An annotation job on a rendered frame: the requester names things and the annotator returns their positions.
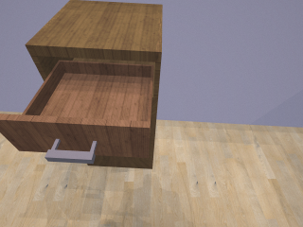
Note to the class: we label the drawer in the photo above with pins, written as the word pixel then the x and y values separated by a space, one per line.
pixel 85 101

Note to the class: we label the cabinet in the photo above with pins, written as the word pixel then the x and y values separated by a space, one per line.
pixel 102 31

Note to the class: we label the handle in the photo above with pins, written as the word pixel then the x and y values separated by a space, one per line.
pixel 71 156

